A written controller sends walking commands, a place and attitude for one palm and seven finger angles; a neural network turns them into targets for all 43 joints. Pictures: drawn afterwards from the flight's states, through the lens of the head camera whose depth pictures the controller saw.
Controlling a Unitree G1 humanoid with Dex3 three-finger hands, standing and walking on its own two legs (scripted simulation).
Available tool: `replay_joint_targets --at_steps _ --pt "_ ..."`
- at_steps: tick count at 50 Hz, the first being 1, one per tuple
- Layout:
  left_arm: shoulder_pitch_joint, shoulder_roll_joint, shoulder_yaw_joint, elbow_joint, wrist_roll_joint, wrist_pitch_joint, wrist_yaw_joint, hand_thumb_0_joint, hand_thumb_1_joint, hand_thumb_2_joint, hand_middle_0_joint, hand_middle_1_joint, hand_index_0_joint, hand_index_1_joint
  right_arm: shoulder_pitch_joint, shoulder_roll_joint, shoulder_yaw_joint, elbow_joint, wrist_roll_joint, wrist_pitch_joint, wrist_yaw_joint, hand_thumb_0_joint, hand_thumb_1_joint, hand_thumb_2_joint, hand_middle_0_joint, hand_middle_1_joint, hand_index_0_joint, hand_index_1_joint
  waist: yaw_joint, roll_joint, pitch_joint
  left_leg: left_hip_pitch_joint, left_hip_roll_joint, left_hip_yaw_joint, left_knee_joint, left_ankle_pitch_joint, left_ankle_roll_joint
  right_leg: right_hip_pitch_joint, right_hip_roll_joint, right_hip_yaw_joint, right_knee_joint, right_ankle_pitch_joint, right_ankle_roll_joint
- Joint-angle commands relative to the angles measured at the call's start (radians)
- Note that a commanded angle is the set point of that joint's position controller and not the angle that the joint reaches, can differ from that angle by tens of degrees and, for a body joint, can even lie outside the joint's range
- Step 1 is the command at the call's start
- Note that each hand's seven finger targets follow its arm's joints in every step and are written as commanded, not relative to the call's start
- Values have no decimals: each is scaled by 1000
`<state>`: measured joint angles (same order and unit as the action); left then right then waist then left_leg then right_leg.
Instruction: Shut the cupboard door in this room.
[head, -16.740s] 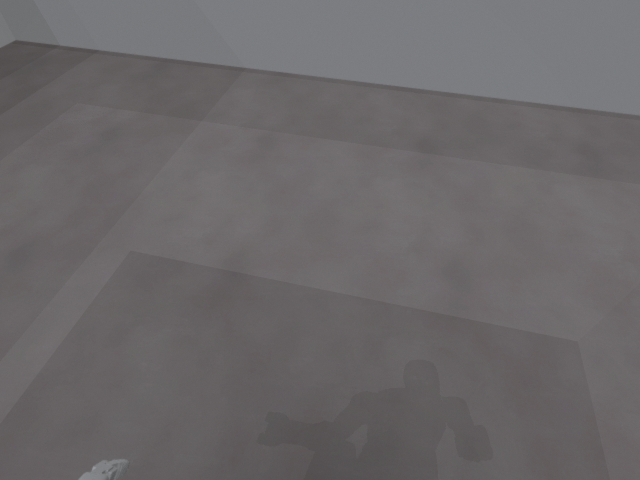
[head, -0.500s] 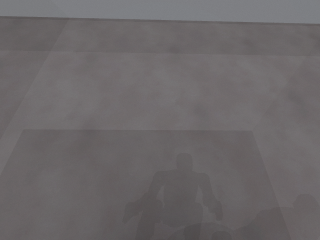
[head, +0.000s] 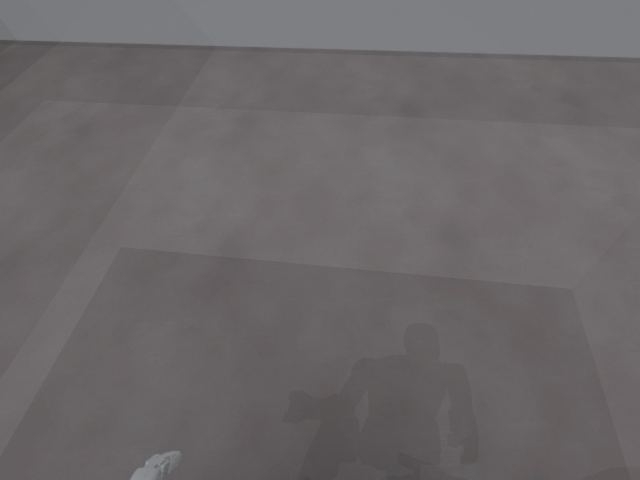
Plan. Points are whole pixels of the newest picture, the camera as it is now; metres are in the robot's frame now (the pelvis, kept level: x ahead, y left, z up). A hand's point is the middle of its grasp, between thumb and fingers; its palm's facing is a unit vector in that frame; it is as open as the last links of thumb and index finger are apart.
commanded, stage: turn or walk to find it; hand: left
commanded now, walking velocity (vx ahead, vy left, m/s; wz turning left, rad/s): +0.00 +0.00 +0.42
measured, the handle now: out of the picture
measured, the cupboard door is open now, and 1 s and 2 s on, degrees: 86 86 86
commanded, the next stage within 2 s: stand and wait in 0.42 s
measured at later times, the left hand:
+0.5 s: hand out of the picture -0.05 +0.25 -0.18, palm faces +0.28 -0.93 -0.25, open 7.4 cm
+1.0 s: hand out of the picture -0.03 +0.19 -0.16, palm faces +0.12 -0.97 -0.21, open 7.4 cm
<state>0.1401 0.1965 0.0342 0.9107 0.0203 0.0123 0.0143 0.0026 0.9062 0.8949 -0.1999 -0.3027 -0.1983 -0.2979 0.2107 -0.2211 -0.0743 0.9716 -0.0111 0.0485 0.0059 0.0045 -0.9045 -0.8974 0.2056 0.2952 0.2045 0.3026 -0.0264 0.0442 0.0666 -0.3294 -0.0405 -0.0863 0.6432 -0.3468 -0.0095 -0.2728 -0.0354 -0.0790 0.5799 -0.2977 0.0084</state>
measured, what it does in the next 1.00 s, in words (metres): steps on the spot: left foot, then right foot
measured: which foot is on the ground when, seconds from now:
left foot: up 0.00-0.38, down 0.40-0.80, up 0.82-1.00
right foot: down 0.00-0.40, up 0.42-0.76, down 0.78-1.00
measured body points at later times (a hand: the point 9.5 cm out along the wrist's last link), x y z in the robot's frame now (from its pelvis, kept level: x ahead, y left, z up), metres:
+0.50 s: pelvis -0.03 +0.03 +0.00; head +0.00 +0.06 +0.45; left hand -0.07 +0.30 -0.16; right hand +0.13 -0.19 -0.13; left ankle -0.05 +0.14 -0.73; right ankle -0.02 -0.10 -0.68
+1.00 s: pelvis -0.04 +0.01 +0.01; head +0.01 +0.00 +0.46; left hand -0.04 +0.24 -0.14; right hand +0.05 -0.24 -0.15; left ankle -0.07 +0.15 -0.67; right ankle -0.01 -0.08 -0.73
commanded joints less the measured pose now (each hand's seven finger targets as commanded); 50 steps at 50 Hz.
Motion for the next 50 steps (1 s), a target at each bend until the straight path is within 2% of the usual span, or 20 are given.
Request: replay_joint_targets --at_steps 1,3,4,14,18,19,20,21,24,26,33,37,38,39,40,41,42,44,46,50 --pt "82 217 59 -54 -4 -22 22 0 900 900 -200 -300 -200 -300 -27 -107 -35 -87 -9 -2 -5 0 -900 -900 200 300 200 300 44 -245 -48 -225 28 -22 513 -181 -10 74 -390 342 -323 171 -164" --pt "3 159 43 -72 -5 -20 22 0 900 900 -200 -300 -200 -300 14 -94 -32 -53 -11 4 7 0 -900 -900 200 300 200 300 0 -163 -22 -222 60 7 577 -67 -26 55 -303 171 -284 208 -124" --pt "8 149 40 -75 -3 -26 20 0 900 900 -200 -300 -200 -300 29 -82 -28 -45 -11 5 10 0 -900 -900 200 300 200 300 1 -190 -30 -218 62 25 583 -36 -37 69 -280 117 -273 258 -111" --pt "149 221 65 -1 12 -17 17 0 900 900 -200 -300 -200 -300 -84 -50 4 -66 3 -13 7 0 -900 -900 200 300 200 300 81 -254 -92 -98 73 150 150 -129 -50 218 -329 31 -165 530 -150" --pt "118 222 65 11 1 -5 12 0 900 900 -200 -300 -200 -300 -10 -77 1 -51 2 -26 6 0 -900 -900 200 300 200 300 27 -207 -114 125 68 185 -163 99 -28 113 -298 -43 -41 417 -64" --pt "121 194 63 -3 -7 3 9 0 900 900 -200 -300 -200 -300 27 -132 -12 -50 -2 -36 6 0 -900 -900 200 300 200 300 2 -75 -139 260 145 88 -252 245 4 -16 -250 -85 86 270 -10" --pt "122 127 50 -34 -11 8 3 0 900 900 -200 -300 -200 -300 65 -233 -35 -51 -10 -43 2 0 -900 -900 200 300 200 300 -16 225 -141 367 386 -225 -285 554 116 -252 -119 -125 282 -188 63" --pt "50 116 34 -60 -3 17 8 0 900 900 -200 -300 -200 -300 112 -265 -41 -32 -8 -35 -4 0 -900 -900 200 300 200 300 -52 238 -136 289 458 -273 -323 574 200 -258 -88 -42 426 -370 62" --pt "56 108 35 8 -4 23 2 0 900 900 -200 -300 -200 -300 -39 -159 -7 -46 -12 -42 -29 0 -900 -900 200 300 200 300 17 142 -57 160 337 -120 -346 373 171 -241 -89 62 525 -187 50" --pt "116 90 23 60 -3 20 -1 0 900 900 -200 -300 -200 -300 -54 -122 10 -41 -6 -57 -34 0 -900 -900 200 300 200 300 35 103 -72 177 288 -34 -348 424 153 -197 -69 70 492 -122 49" --pt "121 66 8 83 -1 26 -3 0 900 900 -200 -300 -200 -300 -29 -130 -3 13 -7 -48 -38 0 -900 -900 200 300 200 300 16 96 -29 204 338 25 -329 388 171 -99 -37 26 192 -154 44" --pt "197 65 22 95 3 20 -6 0 900 900 -200 -300 -200 -300 -47 -136 -17 9 -3 -37 -38 0 -900 -900 200 300 200 300 48 57 -25 129 322 81 -212 327 122 29 -19 -8 -24 32 35" --pt "222 91 30 98 4 14 -5 0 900 900 -200 -300 -200 -300 -49 -122 -19 5 2 -36 -36 0 -900 -900 200 300 200 300 59 -3 -27 85 285 113 -133 259 81 84 -43 39 -131 137 21" --pt "225 152 43 88 12 6 0 0 900 900 -200 -300 -200 -300 -44 -74 -16 -17 8 -34 -35 0 -900 -900 200 300 200 300 55 -195 -26 -22 183 198 24 89 21 121 -182 255 -212 250 -41" --pt "233 201 55 79 8 3 2 0 900 900 -200 -300 -200 -300 -96 -28 -3 -49 7 -26 -31 0 -900 -900 200 300 200 300 78 -330 16 -127 85 216 178 -202 -17 85 -325 425 -299 315 -153" --pt "246 202 65 72 2 -2 6 0 900 900 -200 -300 -200 -300 -133 -47 -3 -67 1 -11 -36 0 -900 -900 200 300 200 300 105 -364 -7 -132 92 111 308 -246 -10 28 -325 495 -352 239 -203" --pt "210 180 65 67 4 1 9 0 900 900 -200 -300 -200 -300 -148 -63 -9 -69 1 -12 -34 0 -900 -900 200 300 200 300 91 -297 21 -177 86 80 408 -194 -4 30 -306 489 -347 212 -222" --pt "135 156 66 40 4 1 11 0 900 900 -200 -300 -200 -300 -99 -65 -11 -44 -1 -19 -30 0 -900 -900 200 300 200 300 50 -172 -25 -177 106 72 452 -99 -16 61 -246 372 -290 255 -197" --pt "124 159 70 29 4 -4 8 0 900 900 -200 -300 -200 -300 -79 -59 -6 -39 -3 -22 -29 0 -900 -900 200 300 200 300 47 -155 -86 -160 99 86 396 -79 -33 118 -213 327 -261 311 -178" --pt "152 182 78 37 6 1 0 0 900 900 -200 -300 -200 -300 -105 -59 -2 -56 -2 -24 -34 0 -900 -900 200 300 200 300 76 -173 -99 -137 83 103 272 -87 -44 143 -198 363 -247 347 -186"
